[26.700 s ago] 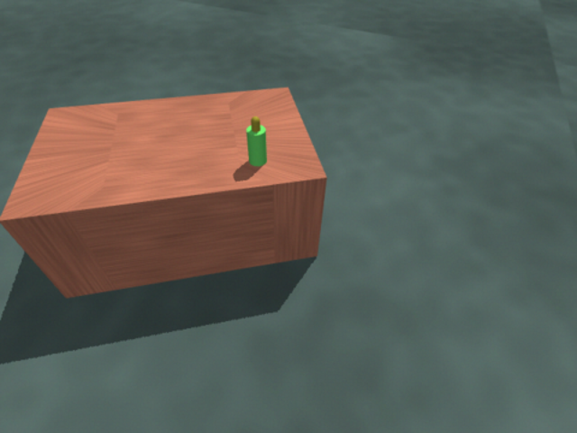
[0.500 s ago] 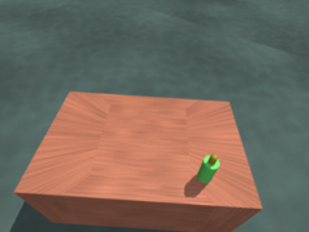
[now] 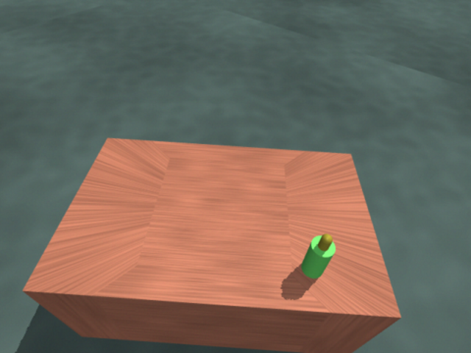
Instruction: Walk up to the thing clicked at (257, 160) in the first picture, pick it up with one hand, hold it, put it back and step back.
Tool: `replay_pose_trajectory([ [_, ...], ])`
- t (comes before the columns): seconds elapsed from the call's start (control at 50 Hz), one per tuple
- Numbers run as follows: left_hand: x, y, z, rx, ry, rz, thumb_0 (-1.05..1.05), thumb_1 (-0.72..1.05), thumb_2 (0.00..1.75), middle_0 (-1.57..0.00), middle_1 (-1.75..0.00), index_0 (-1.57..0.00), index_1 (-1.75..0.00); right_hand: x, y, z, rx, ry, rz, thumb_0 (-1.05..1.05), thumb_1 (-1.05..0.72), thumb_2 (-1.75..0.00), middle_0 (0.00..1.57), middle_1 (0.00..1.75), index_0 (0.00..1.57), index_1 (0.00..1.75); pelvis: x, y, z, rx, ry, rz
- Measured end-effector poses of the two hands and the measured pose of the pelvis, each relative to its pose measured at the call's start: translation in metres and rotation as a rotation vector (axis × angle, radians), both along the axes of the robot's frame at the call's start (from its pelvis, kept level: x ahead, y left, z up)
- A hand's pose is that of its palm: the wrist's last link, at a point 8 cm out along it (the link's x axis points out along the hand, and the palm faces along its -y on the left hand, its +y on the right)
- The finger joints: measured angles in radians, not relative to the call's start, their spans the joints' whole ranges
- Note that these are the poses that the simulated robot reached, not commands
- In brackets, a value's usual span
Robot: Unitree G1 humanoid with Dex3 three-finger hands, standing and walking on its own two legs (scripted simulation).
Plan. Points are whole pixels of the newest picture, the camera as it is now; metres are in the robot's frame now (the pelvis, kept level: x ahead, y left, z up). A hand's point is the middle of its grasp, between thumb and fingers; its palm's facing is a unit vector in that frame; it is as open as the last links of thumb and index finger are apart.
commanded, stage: stand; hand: right
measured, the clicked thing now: (319, 253) +0.44 -0.23 -0.24
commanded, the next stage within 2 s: step back in 0.26 s
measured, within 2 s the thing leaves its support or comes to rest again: neither
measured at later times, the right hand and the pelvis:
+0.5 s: hand out of the picture +0.08 -0.29 -0.17, palm faces -0.01 +0.93 -0.36, open 7.4 cm; pelvis -0.03 -0.02 -0.02, yaw +1 degrees
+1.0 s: hand out of the picture -0.03 -0.25 -0.16, palm faces -0.08 +0.91 -0.41, open 7.4 cm; pelvis -0.12 +0.01 -0.02, yaw +1 degrees
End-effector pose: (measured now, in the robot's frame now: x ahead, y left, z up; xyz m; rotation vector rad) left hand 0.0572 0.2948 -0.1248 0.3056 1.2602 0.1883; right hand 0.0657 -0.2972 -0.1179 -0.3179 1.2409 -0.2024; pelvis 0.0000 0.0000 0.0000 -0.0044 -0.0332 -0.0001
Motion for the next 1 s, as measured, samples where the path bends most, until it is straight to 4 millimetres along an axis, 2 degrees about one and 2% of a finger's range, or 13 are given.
replay_pose_trajectory([
  [0.28, 0.003, 0.0, -0.001, -0.001, 0.007, 0.011, 0.01, 0.9, 0.89, -0.2, -0.3, -0.21, -0.3, 0.005, 0.0, -0.001, 0.003, 0.006, 0.001, 0.01, -0.9, -0.89, 0.2, 0.3, 0.2, 0.3, 0.003, -0.001, -0.001, 0.0, 0.01, 0.001],
  [0.38, 0.005, 0.008, -0.003, 0.029, -0.016, 0.028, 0.01, 0.9, 0.89, -0.2, -0.3, -0.21, -0.3, 0.007, -0.009, -0.004, -0.001, -0.007, -0.008, 0.01, -0.9, -0.89, 0.2, 0.3, 0.2, 0.3, -0.013, -0.004, -0.007, 0.002, 0.015, 0.004],
  [0.46, 0.002, 0.008, -0.003, 0.062, -0.033, 0.017, 0.01, 0.9, 0.89, -0.2, -0.3, -0.21, -0.3, 0.008, -0.024, -0.01, -0.012, -0.029, -0.001, 0.01, -0.9, -0.89, 0.2, 0.3, 0.21, 0.3, -0.028, -0.013, -0.015, 0.005, 0.016, 0.007],
  [0.52, -0.007, 0.004, -0.003, 0.085, -0.048, 0.011, 0.01, 0.9, 0.89, -0.2, -0.3, -0.21, -0.3, 0.009, -0.037, -0.018, -0.021, -0.049, 0.004, 0.01, -0.9, -0.89, 0.2, 0.3, 0.21, 0.3, -0.039, -0.02, -0.023, -0.002, 0.014, 0.017],
  [0.58, -0.021, 0.001, -0.001, 0.09, -0.043, -0.003, 0.01, 0.9, 0.89, -0.2, -0.3, -0.21, -0.3, 0.007, -0.04, -0.019, -0.03, -0.055, 0.017, 0.01, -0.9, -0.89, 0.2, 0.3, 0.2, 0.3, -0.05, -0.019, -0.023, 0.013, 0.013, 0.015],
  [0.7, -0.033, 0.007, 0.0, 0.093, -0.072, -0.008, 0.01, 0.9, 0.89, -0.2, -0.3, -0.21, -0.3, -0.021, -0.03, -0.018, -0.037, -0.019, 0.057, 0.01, -0.9, -0.89, 0.2, 0.3, 0.2, 0.3, -0.069, -0.01, -0.022, 0.015, 0.031, 0.044],
  [0.8, -0.04, 0.027, -0.015, 0.068, -0.135, 0.011, 0.01, 0.9, 0.89, -0.2, -0.3, -0.21, -0.3, -0.053, -0.012, -0.022, -0.07, 0.037, 0.095, 0.01, -0.9, -0.89, 0.2, 0.3, 0.2, 0.3, -0.089, 0.006, -0.033, 0.022, 0.022, 0.071],
  [0.9, -0.061, 0.034, -0.016, 0.051, -0.099, 0.037, 0.01, 0.9, 0.89, -0.2, -0.3, -0.21, -0.3, -0.083, 0.005, -0.007, -0.058, 0.041, 0.087, 0.01, -0.9, -0.89, 0.2, 0.3, 0.2, 0.3, -0.107, 0.011, -0.022, -0.011, 0.022, 0.06],
  [1.0, -0.088, 0.031, -0.012, 0.043, -0.071, 0.015, 0.01, 0.9, 0.89, -0.2, -0.3, -0.21, -0.3, -0.095, 0.007, 0.0, -0.067, -0.008, 0.066, 0.01, -0.9, -0.89, 0.2, 0.3, 0.21, 0.3, -0.124, 0.012, -0.017, -0.02, 0.027, 0.025],
])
